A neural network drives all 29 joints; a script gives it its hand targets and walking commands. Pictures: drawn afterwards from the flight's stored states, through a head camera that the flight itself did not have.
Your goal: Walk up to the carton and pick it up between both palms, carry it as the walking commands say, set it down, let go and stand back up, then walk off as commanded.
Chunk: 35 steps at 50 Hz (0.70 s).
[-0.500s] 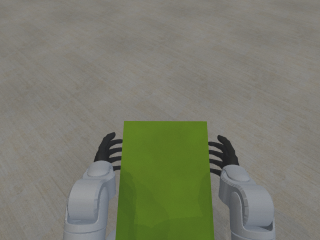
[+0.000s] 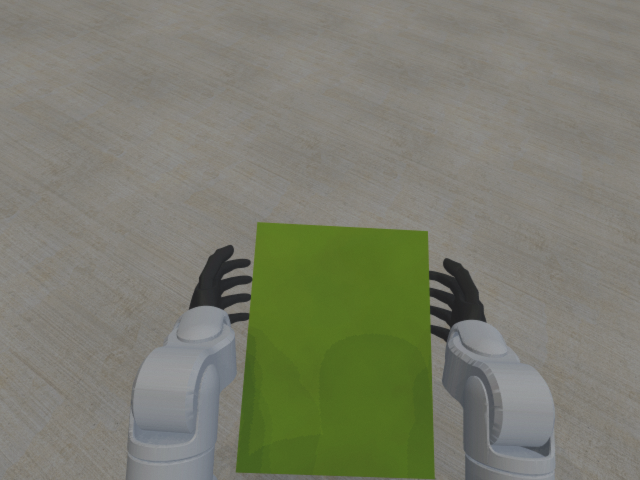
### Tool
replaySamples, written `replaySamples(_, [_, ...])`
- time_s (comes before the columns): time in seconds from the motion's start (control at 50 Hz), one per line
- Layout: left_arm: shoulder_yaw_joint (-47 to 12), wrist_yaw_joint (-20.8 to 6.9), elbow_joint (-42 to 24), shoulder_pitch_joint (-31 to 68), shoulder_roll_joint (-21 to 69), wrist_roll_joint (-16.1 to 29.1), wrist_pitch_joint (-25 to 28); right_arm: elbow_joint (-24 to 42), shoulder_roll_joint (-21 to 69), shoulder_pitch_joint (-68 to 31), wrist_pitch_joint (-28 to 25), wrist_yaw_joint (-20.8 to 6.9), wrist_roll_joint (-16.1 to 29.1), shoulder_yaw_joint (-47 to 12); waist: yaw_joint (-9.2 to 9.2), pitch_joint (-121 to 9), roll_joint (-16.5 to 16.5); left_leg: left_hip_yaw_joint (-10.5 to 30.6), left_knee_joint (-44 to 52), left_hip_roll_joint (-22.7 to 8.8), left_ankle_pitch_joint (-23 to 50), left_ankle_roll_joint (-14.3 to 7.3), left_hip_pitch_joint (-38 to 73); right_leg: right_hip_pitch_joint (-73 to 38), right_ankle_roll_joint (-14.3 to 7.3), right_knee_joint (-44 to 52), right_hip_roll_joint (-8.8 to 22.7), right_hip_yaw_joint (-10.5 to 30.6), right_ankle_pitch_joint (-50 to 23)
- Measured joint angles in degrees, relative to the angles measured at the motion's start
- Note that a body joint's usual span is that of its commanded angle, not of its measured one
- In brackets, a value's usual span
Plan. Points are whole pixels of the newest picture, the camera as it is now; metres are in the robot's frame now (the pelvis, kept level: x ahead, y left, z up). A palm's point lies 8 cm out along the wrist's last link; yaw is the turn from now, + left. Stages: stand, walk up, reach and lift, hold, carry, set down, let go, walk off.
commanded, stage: carry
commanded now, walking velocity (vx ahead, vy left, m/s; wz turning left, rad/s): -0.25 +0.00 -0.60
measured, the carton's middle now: (332, 340) +0.30 +0.01 +0.00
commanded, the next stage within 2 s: none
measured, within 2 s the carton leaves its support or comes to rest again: neither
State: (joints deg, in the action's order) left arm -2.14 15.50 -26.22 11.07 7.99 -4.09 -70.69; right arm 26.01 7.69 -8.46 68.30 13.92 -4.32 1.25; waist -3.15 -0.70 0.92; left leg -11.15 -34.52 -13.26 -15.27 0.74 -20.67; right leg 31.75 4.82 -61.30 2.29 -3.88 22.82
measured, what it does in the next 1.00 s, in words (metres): walks backwards, turning right: right foot, then left foot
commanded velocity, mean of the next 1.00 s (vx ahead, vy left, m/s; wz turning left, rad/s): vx -0.25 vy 0.00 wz -0.60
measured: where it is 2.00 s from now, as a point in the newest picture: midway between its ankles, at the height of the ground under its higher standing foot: outside the picture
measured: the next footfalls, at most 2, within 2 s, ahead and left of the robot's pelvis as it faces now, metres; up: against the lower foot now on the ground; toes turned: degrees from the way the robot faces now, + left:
right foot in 0.10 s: +0.00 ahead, -0.19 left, +0.00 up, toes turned -12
left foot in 0.44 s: -0.09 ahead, +0.06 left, +0.00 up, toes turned -9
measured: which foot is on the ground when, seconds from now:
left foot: down 0.00-0.10, up 0.12-0.42, down 0.44-0.78, up 0.80-1.00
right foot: up 0.00-0.08, down 0.10-0.44, up 0.46-0.76, down 0.78-1.00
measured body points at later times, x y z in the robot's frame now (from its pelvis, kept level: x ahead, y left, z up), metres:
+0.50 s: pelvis -0.17 -0.02 +0.00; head -0.14 +0.00 +0.44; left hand +0.15 +0.03 +0.07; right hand +0.06 -0.23 +0.09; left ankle -0.13 +0.07 -0.74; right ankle -0.09 -0.16 -0.69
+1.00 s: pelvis -0.33 -0.01 -0.01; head -0.31 -0.02 +0.44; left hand -0.02 -0.08 +0.08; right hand -0.20 -0.29 +0.07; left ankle -0.24 +0.09 -0.66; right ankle -0.34 -0.14 -0.74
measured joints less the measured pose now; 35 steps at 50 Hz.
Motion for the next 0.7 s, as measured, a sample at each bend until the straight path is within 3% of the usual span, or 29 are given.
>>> replaySamples(0.06, [0.69, -0.08, 0.36, 0.62, 0.11, -0.38, -0.44, -0.23, 0.03, -0.33, 0.73, 0.33, -0.22, -0.66, 0.56, -0.15, 0.27, -2.05, -3.56, -1.98, -0.31, 0.82, -2.86, -5.78, -0.44, 12.41, 1.42, -2.16, -0.57])
replaySamples(0.1, [1.20, -0.48, 1.15, 0.99, 0.19, -0.70, -0.66, -0.42, -0.01, -0.07, 1.24, 0.47, -0.29, -1.08, 0.97, -0.79, -0.23, -3.38, -6.56, -2.77, -0.63, 1.69, -5.18, -10.48, -1.34, 24.15, 1.61, -2.62, -6.14])
replaySamples(0.12, [1.08, -0.74, 1.98, 1.11, 0.25, -0.82, -0.35, -0.63, -0.08, -0.11, 1.33, 0.47, -0.22, -0.68, 1.05, -0.95, 0.56, -2.55, -9.06, -3.19, -2.06, 2.15, -7.14, -10.05, -2.02, 25.56, 0.91, -2.35, -4.68])
replaySamples(0.18, [0.58, -1.76, 4.77, 0.56, 0.15, -1.01, 0.78, -1.65, -0.08, 0.52, 1.45, 0.93, -0.17, -0.09, 3.02, 0.86, 1.23, 4.64, -22.41, 2.12, -15.05, 3.66, -13.56, -5.39, -3.94, 22.71, 0.37, 0.08, -6.84])
replaySamples(0.26, [2.18, -2.53, 5.22, 0.01, 0.08, -1.57, 2.49, -0.81, -0.13, 0.83, 1.06, 0.89, 1.22, -1.14, 5.63, 2.39, -0.30, 6.61, -32.31, 7.38, -9.81, 3.82, -16.80, -3.98, -4.57, 26.99, -0.05, 2.87, -12.82])
replaySamples(0.34, [2.84, -2.90, 3.45, 0.18, 0.10, -1.75, 3.49, 0.01, -0.02, -0.15, -0.03, 1.06, 1.60, -1.41, 5.92, 1.07, -1.83, 6.92, -24.60, 10.40, -8.31, 3.73, -12.57, -2.48, -4.85, 31.20, -1.18, 4.72, -17.80])
replaySamples(0.42, [2.62, -2.35, 2.44, -0.09, 0.05, -2.23, 2.85, -1.07, 0.10, -1.10, -0.14, 0.78, 1.47, -1.39, 4.79, -1.33, -3.46, 5.36, -3.42, 12.47, -6.74, 1.91, -1.38, -1.38, -4.17, 36.22, -3.08, 6.51, -23.27])
replaySamples(0.44, [2.78, -2.19, 2.55, -0.07, 0.00, -2.27, 2.60, -1.81, 0.14, -1.14, -0.28, 0.62, 1.37, -1.52, 4.63, -1.69, -4.49, 4.57, 1.52, 12.73, -5.26, 0.48, 0.77, -0.85, -3.30, 36.39, -3.26, 6.94, -23.24])
replaySamples(0.46, [2.92, -2.09, 2.79, -0.41, -0.07, -2.20, 2.43, -2.57, 0.14, -1.01, -0.31, 0.44, 1.31, -1.69, 4.44, -1.72, -5.00, 4.26, 2.32, 12.32, -3.23, -1.12, 0.49, 0.90, -2.35, 32.40, -3.72, 6.50, -15.97])
replaySamples(0.5, [2.79, -1.98, 2.63, -1.55, -0.18, -1.76, 1.93, -2.59, 0.03, -0.35, 0.38, 0.08, 1.31, -1.91, 3.52, -1.01, -3.55, 4.10, 2.78, 9.67, -0.27, -2.63, 0.38, 5.64, -1.87, 14.96, -5.05, 3.34, -2.96])
replaySamples(0.54, [2.20, -1.65, 1.77, -1.95, -0.25, -1.13, 1.28, -1.81, -0.05, 0.44, 0.68, -0.36, 0.97, -1.84, 2.39, -0.26, -2.44, 3.83, 4.36, 7.39, 1.82, -2.34, 1.14, 8.62, -2.08, -1.79, -5.01, 1.66, -1.62])
replaySamples(0.58, [1.61, -1.39, 1.27, -1.42, -0.21, -0.52, 0.75, -1.37, -0.05, 0.59, 0.62, -0.50, 0.45, -1.24, 1.19, -0.05, -1.70, 3.30, 5.14, 5.42, 3.13, -1.75, 1.35, 8.61, -1.56, -11.86, -4.22, 0.90, -3.23])
replaySamples(0.64, [0.82, -0.80, 0.78, -0.11, -0.03, -0.14, 0.08, -1.15, 0.02, 0.02, 0.58, -0.09, -0.16, -0.42, -0.01, -0.59, -0.77, 1.88, 4.09, 2.80, 3.76, -1.10, 0.18, 3.73, -0.65, -10.45, -2.41, 0.17, -2.05])
replaySamples(0.7, [0.93, -0.29, 0.88, 0.98, 0.16, -0.58, -0.64, -1.20, 0.09, -0.78, 1.29, 0.37, -0.58, -0.65, 0.05, -1.51, -0.21, -0.34, 1.87, 0.96, 3.81, -0.62, -1.91, -3.47, -0.27, 2.57, -0.09, -1.39, 1.56])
